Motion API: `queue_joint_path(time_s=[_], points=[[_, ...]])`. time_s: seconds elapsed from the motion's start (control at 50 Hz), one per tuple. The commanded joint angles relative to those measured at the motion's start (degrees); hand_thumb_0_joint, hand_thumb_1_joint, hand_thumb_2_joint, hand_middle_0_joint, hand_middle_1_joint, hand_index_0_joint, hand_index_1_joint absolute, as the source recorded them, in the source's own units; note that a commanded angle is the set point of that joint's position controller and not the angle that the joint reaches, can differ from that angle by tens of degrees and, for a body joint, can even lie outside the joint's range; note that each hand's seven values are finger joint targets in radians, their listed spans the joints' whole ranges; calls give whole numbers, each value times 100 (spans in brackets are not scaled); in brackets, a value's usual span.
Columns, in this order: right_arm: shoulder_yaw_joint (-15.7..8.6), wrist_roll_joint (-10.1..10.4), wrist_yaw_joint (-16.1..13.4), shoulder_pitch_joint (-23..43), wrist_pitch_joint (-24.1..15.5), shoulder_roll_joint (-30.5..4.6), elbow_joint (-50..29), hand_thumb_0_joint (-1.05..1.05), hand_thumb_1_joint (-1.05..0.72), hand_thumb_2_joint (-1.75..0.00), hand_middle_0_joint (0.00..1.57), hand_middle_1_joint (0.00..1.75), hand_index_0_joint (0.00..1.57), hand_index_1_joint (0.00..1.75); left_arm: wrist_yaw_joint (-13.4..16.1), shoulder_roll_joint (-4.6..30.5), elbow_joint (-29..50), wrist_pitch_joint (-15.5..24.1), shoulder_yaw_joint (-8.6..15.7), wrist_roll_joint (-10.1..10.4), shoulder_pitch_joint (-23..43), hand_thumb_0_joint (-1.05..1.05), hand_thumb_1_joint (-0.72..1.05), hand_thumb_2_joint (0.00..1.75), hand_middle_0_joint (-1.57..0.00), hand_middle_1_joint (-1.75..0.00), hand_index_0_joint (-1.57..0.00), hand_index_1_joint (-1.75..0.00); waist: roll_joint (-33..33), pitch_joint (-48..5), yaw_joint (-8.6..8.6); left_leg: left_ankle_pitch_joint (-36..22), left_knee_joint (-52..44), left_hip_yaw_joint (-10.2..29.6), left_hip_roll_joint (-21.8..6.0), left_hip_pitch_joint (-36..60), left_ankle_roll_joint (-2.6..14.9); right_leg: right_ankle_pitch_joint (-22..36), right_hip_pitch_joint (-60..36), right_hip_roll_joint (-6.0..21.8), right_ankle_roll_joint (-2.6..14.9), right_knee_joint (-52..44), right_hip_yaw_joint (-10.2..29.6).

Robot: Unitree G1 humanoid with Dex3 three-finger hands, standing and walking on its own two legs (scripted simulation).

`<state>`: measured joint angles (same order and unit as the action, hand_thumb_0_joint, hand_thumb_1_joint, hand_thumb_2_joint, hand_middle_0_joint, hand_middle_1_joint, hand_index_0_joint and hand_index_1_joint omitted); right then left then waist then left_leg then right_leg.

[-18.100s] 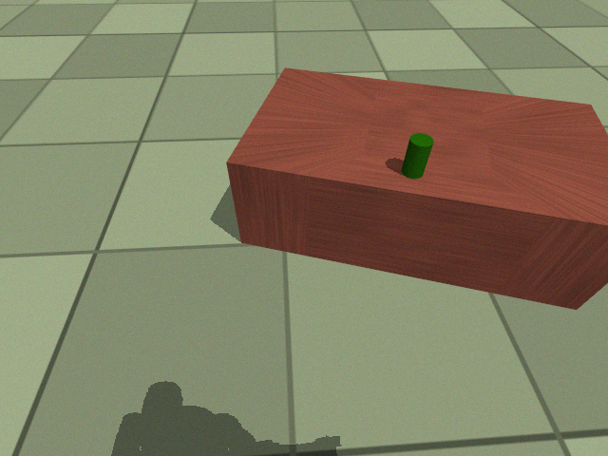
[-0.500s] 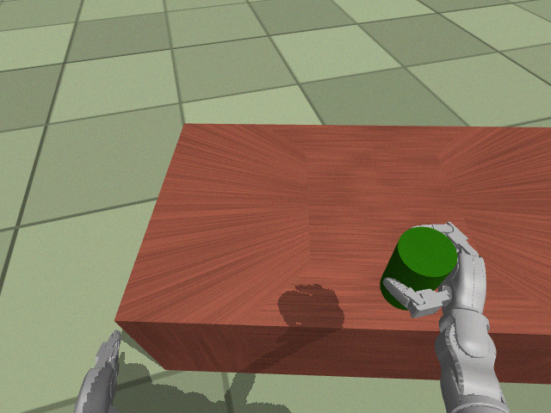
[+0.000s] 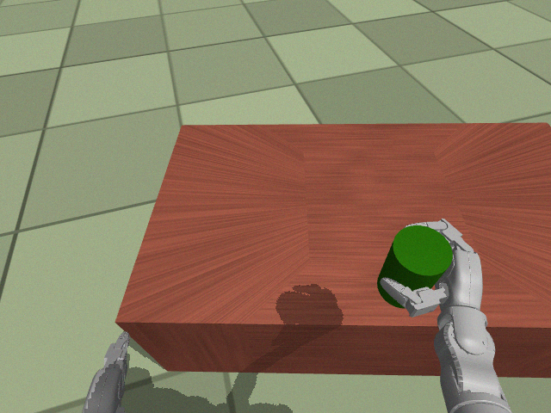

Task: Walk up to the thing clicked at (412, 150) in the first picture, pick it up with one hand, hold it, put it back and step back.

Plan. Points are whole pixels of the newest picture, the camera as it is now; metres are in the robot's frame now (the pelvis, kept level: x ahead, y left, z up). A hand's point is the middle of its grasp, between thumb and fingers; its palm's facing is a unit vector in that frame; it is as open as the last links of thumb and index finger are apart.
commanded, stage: crouch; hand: right
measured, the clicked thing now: (410, 269) +0.33 -0.17 +0.03
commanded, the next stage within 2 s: lower in 1.02 s
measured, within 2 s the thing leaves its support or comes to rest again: neither
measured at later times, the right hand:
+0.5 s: hand (406, 257) +0.41 -0.21 -0.05, palm faces +0.25 +0.97 +0.01, open 10.4 cm
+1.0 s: hand (401, 257) +0.44 -0.22 -0.11, palm faces +0.24 +0.97 +0.01, open 10.4 cm
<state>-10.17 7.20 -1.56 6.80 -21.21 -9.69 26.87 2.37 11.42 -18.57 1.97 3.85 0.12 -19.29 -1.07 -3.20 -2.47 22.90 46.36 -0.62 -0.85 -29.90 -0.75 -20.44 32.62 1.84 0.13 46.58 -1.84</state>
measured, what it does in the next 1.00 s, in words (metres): lowers itself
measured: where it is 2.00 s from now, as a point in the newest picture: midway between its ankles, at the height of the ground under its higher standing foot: outside the picture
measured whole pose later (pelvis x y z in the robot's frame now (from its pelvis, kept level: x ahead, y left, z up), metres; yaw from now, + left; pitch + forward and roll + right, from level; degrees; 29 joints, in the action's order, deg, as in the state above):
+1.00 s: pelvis -0.01 -0.01 -0.08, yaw +2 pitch +24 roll +4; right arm -29.3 2.4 2.3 31.4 -34.6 -23.5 60.2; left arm -2.2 14.2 2.8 1.3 3.8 -5.4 -22.5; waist -1.9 -8.6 -13.2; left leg 31.4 70.6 -2.8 1.3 -63.5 -0.8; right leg -30.4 68.6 4.2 0.4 74.5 1.5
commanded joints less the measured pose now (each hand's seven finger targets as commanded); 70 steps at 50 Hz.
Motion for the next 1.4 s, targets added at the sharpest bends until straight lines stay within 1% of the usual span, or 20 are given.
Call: queue_joint_path(time_s=[0.0,0.08,0.12,0.14,0.18,0.2,0.24,0.28,0.32,0.38,0.5,0.58,0.62,0.76,0.86,1.04,1.2,1.26,1.3,1.38], points=[[-461,143,61,1856,-451,-722,-842,0,-7,-130,123,142,129,142,79,995,1060,360,643,-1,445,0,-52,4,-4,-5,-5,-4,-15,-1264,-176,-893,-652,-1,108,-123,43,440,-800,-68,76,-618,108],[-781,195,31,2508,-671,-991,-435,0,-5,-129,123,141,129,141,103,1134,1276,437,833,-26,366,0,-51,3,-4,-5,-5,-4,-549,-1269,-356,-579,-637,93,93,-320,0,146,-450,-82,142,-326,143],[-810,146,59,2664,-874,-1027,-88,0,-2,-126,120,139,126,139,42,740,1149,473,508,-67,290,0,-52,3,-4,-5,-5,-4,-475,-1261,-294,-561,-453,174,60,-488,-7,165,-149,-102,148,-98,133],[-896,124,62,2957,-1013,-1172,-264,0,1,-126,119,139,125,139,34,794,1115,495,588,-95,176,0,-51,3,-4,-5,-6,-4,-288,-1495,-293,-599,-286,188,74,-656,12,183,-176,-79,133,-9,152],[-790,59,108,3194,-1218,-1074,-159,0,2,-125,118,138,124,138,-58,349,1198,555,130,-146,235,0,-51,3,-4,-6,-6,-4,199,-1827,-214,-654,31,210,80,-883,50,223,-126,-89,83,173,151],[-908,26,116,3433,-1309,-1266,-84,0,4,-127,119,139,125,139,-41,502,1312,582,323,-177,249,0,-52,3,-4,-5,-5,-4,273,-2142,-270,-764,182,168,111,-967,59,305,-135,-90,76,293,175],[-979,-61,168,3674,-1426,-1518,33,0,2,-126,118,138,124,138,-54,622,1716,623,275,-233,270,0,-52,4,-4,-6,-6,-5,527,-2809,-300,-1130,427,141,156,-940,73,692,-278,-84,52,479,199],[-1030,-109,221,3714,-1453,-1627,471,0,-4,-130,122,142,128,142,-58,783,1619,559,389,-278,-28,0,-52,4,-5,-6,-6,-5,910,-2895,-390,-1285,598,129,173,-1224,85,1021,-332,-79,33,666,214],[-1446,-93,187,3945,-1494,-2130,559,0,-6,-132,125,145,131,145,-14,1332,1877,524,853,-302,-72,0,-53,5,-5,-6,-5,-5,846,-3228,-458,-1311,645,82,201,-1234,72,1110,-329,-50,38,791,283],[-1253,-40,188,3981,-1505,-1668,1071,0,-9,-139,131,152,137,152,-93,1231,1869,467,795,-331,-339,0,-52,4,-5,-6,-6,-5,836,-2908,-615,-1108,768,-24,263,-1612,86,1065,-151,0,12,851,349],[-1426,-218,249,4206,-1716,-1951,1548,0,-9,-135,127,147,133,147,-218,834,2534,468,232,-389,-176,0,-52,4,-5,-6,-6,-5,703,-3078,-519,-1091,1123,-91,308,-1794,137,1055,362,40,1,1164,399],[-1843,-227,312,4284,-1754,-2420,1775,0,-15,-133,127,145,132,145,-216,1384,2609,358,796,-426,-501,0,-51,3,-5,-6,-6,-5,876,-3285,-711,-1209,1304,-123,317,-1916,145,1264,372,50,15,1348,451],[-1807,-215,338,4408,-1760,-2345,1768,0,-17,-135,130,148,135,148,-249,1413,2686,334,882,-435,-545,0,-51,3,-5,-6,-6,-5,1048,-3298,-808,-1213,1352,-118,321,-2030,147,1314,363,62,23,1431,438],[-1706,-315,344,4741,-1920,-2265,1768,0,-11,-130,125,142,130,142,-343,1105,2961,317,577,-472,-416,0,-52,4,-5,-6,-6,-5,1120,-3286,-864,-848,1534,-172,363,-2406,190,833,760,79,-4,1637,476],[-1959,-380,411,4751,-1967,-2757,1807,0,-13,-131,126,143,131,143,-309,1292,2930,253,704,-521,-612,0,-52,4,-4,-6,-5,-5,1617,-3615,-872,-1111,1757,-216,379,-2612,207,1511,437,113,-37,1846,527],[-2084,-404,428,4746,-1904,-2853,1915,0,-9,-131,125,144,131,144,-356,1327,3372,226,727,-527,-630,0,-52,4,-5,-5,-5,-5,1527,-3719,-1023,-1278,1842,-236,400,-2595,187,1549,734,121,15,2083,574],[-2185,-449,532,4809,-1914,-2801,2777,0,-12,-133,126,145,131,145,-391,1199,3562,226,532,-543,-605,0,-53,4,-5,-5,-5,-5,1185,-3079,-1199,-788,1964,-205,399,-2908,207,608,1720,94,53,2241,583],[-2324,-501,557,4916,-1994,-3099,2760,0,-11,-130,124,142,129,142,-395,1216,3690,259,542,-550,-680,0,-54,4,-5,-5,-5,-5,1326,-3280,-1219,-750,2128,-170,396,-3033,212,588,1823,110,59,2428,595],[-2508,-521,536,5083,-2045,-3444,2515,0,-11,-131,124,143,130,143,-383,1526,3959,274,866,-560,-738,0,-54,5,-5,-5,-5,-5,1438,-3722,-1281,-855,2170,-150,412,-2985,192,743,1607,119,74,2550,627],[-2482,-500,567,5215,-2082,-3341,2503,0,-10,-131,124,143,130,143,-421,1346,3877,280,743,-568,-883,0,-54,5,-5,-5,-5,-5,1684,-3602,-1319,-544,2309,-186,424,-3333,233,466,1813,117,44,2634,652]])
